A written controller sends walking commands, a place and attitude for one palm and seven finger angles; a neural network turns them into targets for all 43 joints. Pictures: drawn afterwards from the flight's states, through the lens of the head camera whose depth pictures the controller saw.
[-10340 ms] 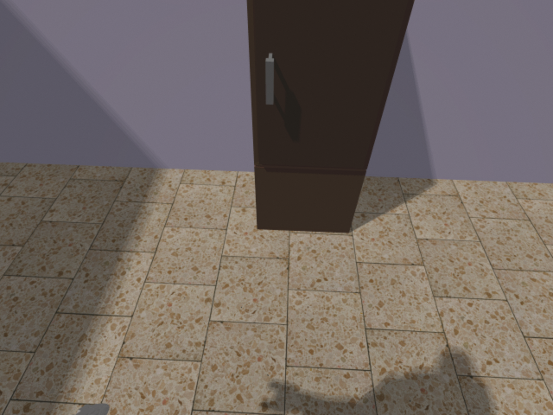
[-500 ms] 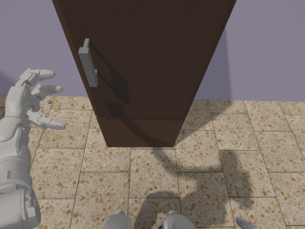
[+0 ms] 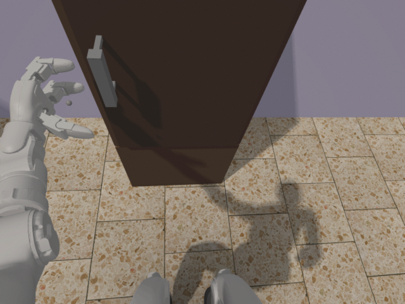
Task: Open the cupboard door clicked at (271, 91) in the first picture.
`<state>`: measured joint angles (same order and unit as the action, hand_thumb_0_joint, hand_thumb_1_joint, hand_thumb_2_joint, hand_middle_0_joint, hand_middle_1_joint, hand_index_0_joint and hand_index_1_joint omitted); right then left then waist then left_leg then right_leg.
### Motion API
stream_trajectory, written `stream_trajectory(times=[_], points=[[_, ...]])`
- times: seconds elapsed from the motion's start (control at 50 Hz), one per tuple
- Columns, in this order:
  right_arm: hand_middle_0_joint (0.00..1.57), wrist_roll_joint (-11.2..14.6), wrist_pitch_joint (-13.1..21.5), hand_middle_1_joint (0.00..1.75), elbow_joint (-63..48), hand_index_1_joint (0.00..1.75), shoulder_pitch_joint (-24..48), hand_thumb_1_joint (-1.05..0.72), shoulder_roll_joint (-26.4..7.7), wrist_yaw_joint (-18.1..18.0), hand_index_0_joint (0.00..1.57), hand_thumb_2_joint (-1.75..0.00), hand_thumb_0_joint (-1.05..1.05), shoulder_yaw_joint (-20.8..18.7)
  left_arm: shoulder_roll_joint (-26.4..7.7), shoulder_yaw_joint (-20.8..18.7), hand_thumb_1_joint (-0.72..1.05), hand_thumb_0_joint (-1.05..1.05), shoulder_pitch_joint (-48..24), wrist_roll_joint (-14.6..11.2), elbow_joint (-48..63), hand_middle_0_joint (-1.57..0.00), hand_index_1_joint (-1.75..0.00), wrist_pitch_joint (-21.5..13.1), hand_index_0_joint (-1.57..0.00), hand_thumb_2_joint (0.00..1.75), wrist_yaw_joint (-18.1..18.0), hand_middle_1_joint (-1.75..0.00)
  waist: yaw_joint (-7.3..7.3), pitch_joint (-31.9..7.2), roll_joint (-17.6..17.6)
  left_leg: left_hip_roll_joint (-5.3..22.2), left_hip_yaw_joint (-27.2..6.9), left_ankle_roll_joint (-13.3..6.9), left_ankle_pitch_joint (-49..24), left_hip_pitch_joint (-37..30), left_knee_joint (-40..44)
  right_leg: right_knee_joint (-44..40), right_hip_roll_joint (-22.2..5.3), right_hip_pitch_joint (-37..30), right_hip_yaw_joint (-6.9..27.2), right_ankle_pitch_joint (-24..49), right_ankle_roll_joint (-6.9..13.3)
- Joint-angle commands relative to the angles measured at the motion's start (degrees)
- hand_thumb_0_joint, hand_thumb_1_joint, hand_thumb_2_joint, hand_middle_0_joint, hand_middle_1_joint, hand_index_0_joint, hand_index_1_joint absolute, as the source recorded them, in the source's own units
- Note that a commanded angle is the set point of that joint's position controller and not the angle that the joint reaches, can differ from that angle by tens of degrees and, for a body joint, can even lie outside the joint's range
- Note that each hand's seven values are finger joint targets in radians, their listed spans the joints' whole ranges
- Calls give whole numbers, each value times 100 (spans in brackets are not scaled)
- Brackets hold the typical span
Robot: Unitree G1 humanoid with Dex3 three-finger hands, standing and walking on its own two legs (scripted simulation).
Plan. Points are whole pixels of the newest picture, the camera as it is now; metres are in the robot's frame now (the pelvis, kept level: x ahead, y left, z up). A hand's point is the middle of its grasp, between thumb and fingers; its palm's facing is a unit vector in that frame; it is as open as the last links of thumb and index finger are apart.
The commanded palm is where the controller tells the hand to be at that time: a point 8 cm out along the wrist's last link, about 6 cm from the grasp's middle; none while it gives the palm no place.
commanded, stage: move the hooked fingers beside the handle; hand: left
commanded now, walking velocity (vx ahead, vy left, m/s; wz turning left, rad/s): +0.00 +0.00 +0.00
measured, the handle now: (105, 73) +0.55 +0.18 +0.07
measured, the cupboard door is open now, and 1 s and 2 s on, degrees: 0 0 0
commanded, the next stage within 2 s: slide the fingers in behind the handle in 1.00 s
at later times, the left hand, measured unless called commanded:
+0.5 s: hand (76, 93) +0.50 +0.22 +0.07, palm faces +0.02 -1.00 -0.01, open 14.0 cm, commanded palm +0.48 +0.27 +0.07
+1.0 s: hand (71, 98) +0.49 +0.23 +0.07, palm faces +0.02 -1.00 -0.01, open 14.0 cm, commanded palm +0.48 +0.27 +0.07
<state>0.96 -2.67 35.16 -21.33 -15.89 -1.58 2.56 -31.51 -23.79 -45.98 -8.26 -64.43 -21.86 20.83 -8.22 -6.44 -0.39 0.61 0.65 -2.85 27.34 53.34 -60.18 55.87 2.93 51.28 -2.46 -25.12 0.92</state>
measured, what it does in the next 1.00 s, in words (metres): stands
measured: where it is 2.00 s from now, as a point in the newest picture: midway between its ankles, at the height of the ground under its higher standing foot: outside the picture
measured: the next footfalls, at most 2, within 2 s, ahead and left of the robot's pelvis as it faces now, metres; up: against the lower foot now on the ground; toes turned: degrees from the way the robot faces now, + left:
none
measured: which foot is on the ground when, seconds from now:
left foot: down 0.00-1.00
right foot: down 0.00-1.00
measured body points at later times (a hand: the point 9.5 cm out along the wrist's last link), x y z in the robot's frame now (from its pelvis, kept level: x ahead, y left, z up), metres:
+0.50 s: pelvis +0.01 +0.00 +0.00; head +0.14 +0.03 +0.43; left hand +0.50 +0.28 +0.07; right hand -0.01 -0.26 -0.10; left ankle +0.01 +0.08 -0.67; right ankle +0.01 -0.12 -0.67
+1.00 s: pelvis +0.00 +0.00 -0.01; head +0.12 +0.03 +0.42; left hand +0.48 +0.28 +0.07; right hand +0.03 -0.27 -0.11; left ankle +0.01 +0.08 -0.67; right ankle +0.01 -0.12 -0.67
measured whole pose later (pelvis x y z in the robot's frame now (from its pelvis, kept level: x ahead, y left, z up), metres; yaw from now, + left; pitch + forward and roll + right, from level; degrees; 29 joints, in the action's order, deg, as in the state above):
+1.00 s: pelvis +0.00 +0.00 -0.01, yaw +0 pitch +22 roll -4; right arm 0.5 -4.3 34.2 -20.2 -16.3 -1.0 3.1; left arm -33.5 -23.4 -50.7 -6.7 -68.3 -22.6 19.3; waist -9.4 -6.3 -0.4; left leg 0.9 -0.3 -2.7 27.7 56.3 -62.4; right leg 57.2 3.3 53.7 -3.4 -25.2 1.1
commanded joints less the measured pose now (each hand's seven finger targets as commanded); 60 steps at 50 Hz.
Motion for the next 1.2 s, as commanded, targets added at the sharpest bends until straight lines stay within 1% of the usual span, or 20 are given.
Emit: stream_trajectory(times=[0.0,0.06,0.1,0.2,0.24,0.26,0.3,0.4,0.46,0.52,0.56,0.62,0.7,0.76,0.88,0.94,1.0,1.06,1.14,1.18], points=[[20,-45,33,30,-354,30,-901,-90,-1101,-76,20,-90,0,-403,-1864,-366,-50,0,-2514,7,979,-30,-120,-356,-30,30,-128,-120,-26,-2460,-673,119,-488,144,-2443,-2068,637,-496,28,-730,107,1641,48],[20,-73,-14,30,-394,30,-984,-90,-1108,-50,20,-90,0,-404,-1894,-422,-50,0,-2566,36,1003,-30,-120,-417,-30,30,-150,-120,2,-2723,-886,130,-499,170,-2707,-2269,589,-456,45,-689,98,1739,61],[20,-77,-34,30,-335,30,-997,-90,-1110,-45,20,-90,0,-384,-1786,-257,-50,0,-2894,35,900,-30,-120,-391,-30,30,-141,-120,-169,-2544,-871,150,-522,159,-2572,-2179,555,-469,50,-516,85,1653,42],[20,-107,-89,30,-281,30,-1146,-90,-1158,-48,20,-90,0,-353,-1865,-193,-50,0,-3136,155,486,-30,-120,-285,-30,30,-147,-120,-289,-2431,-895,152,-571,143,-2383,-2025,516,-464,60,-314,69,1482,53],[20,-136,-105,30,-339,30,-1205,-90,-1182,-40,20,-90,0,-374,-2024,-388,-50,0,-2945,127,659,-30,-120,-328,-30,30,-149,-120,-165,-2768,-987,157,-575,150,-2687,-2220,478,-403,69,-430,64,1653,78],[20,-146,-124,30,-338,30,-1201,-90,-1159,-22,20,-90,0,-378,-1933,-303,-50,0,-3008,129,862,-30,-120,-362,-30,30,-136,-120,-158,-3015,-1226,175,-587,198,-2968,-2491,469,-387,62,-374,55,1744,70],[20,-150,-162,30,-338,30,-1231,-90,-1131,23,20,-90,0,-409,-1809,-304,-50,0,-2804,71,1027,-30,-120,-378,-30,30,-117,-120,-101,-3151,-1177,198,-586,214,-3283,-2662,450,-398,89,-471,34,1910,60],[20,-109,-255,30,-448,30,-1215,-90,-1091,60,20,-90,0,-435,-1934,-517,-50,0,-2295,20,1275,-30,-120,-282,-30,30,-158,-120,55,-3002,-975,169,-467,163,-3337,-2417,550,-478,111,-926,53,2223,41],[20,-76,-274,30,-454,30,-1158,-90,-1055,63,20,-90,0,-438,-1716,-386,-50,0,-2276,-12,1371,-30,-120,-323,-30,30,-222,-120,-3,-2777,-899,162,-429,144,-3215,-2403,581,-549,124,-887,69,2195,35],[20,-79,-247,30,-435,30,-1117,-90,-1075,39,20,-90,0,-450,-1946,-565,-50,0,-2287,-4,1387,-30,-120,-417,-30,30,-274,-120,11,-2686,-803,131,-404,127,-2837,-2226,649,-586,110,-1060,107,2084,43],[20,-72,-233,30,-421,30,-1058,-90,-1021,49,20,-90,0,-440,-1659,-327,-50,0,-2343,-11,1536,-30,-120,-505,-30,30,-225,-120,-11,-2779,-1116,135,-404,157,-3083,-2549,626,-592,111,-942,108,2156,54],[20,-47,-223,30,-368,30,-995,-90,-1042,25,20,-90,0,-429,-1523,-197,-50,0,-2299,-62,1126,-30,-120,-441,-30,30,-134,-120,-108,-2282,-781,125,-371,121,-2548,-2166,666,-669,99,-870,113,1901,37],[20,-29,-188,30,-387,30,-929,-90,-1075,-22,20,-90,0,-392,-1548,-118,-50,0,-2488,-74,830,-30,-120,-364,-30,30,-34,-120,-182,-2106,-623,90,-386,90,-2083,-1839,660,-666,67,-805,149,1637,31],[20,-50,-140,30,-378,30,-885,-90,-1068,-27,20,-90,0,-398,-1450,-24,-50,0,-2656,-68,1086,-30,-120,-492,-30,30,-28,-120,-136,-2433,-1057,117,-477,159,-2417,-2325,610,-561,61,-521,103,1625,79],[20,-48,-102,30,-331,30,-873,-90,-1101,-35,20,-90,0,-369,-1540,-17,-50,0,-2968,6,764,-30,-120,-431,-30,30,-116,-120,-246,-2295,-787,108,-522,125,-2047,-1964,525,-513,53,-408,112,1382,49],[20,-74,-74,30,-367,30,-914,-90,-1130,-49,20,-90,0,-359,-1893,-268,-50,0,-3048,40,930,-30,-120,-458,-30,30,-179,-120,-145,-2627,-916,91,-521,125,-2079,-1963,481,-445,48,-574,139,1422,74],[20,-82,-69,30,-349,30,-929,-90,-1128,-44,20,-90,0,-347,-2011,-323,-50,0,-3169,75,935,-30,-120,-465,-30,30,-188,-120,-184,-2723,-987,107,-518,125,-2206,-1998,447,-441,55,-593,138,1521,51],[20,-90,-90,30,-353,30,-975,-90,-1113,-25,20,-90,0,-357,-1908,-265,-50,0,-3047,80,1036,-30,-120,-472,-30,30,-145,-120,-146,-3008,-1160,128,-538,159,-2584,-2314,424,-404,75,-571,111,1707,66],[20,-84,-138,30,-363,30,-1057,-90,-1068,27,20,-90,0,-389,-1338,23,-50,0,-2681,-30,1005,-30,-120,-349,-30,30,-120,-120,-164,-2763,-1027,165,-581,176,-2847,-2499,504,-476,116,-445,11,1741,77],[20,-87,-163,30,-334,30,-1067,-90,-1087,36,20,-90,0,-420,-1374,-50,-50,0,-2705,-58,1090,-30,-120,-317,-30,30,-180,-120,-140,-2768,-930,169,-567,173,-2743,-2439,529,-507,110,-479,17,1714,53]])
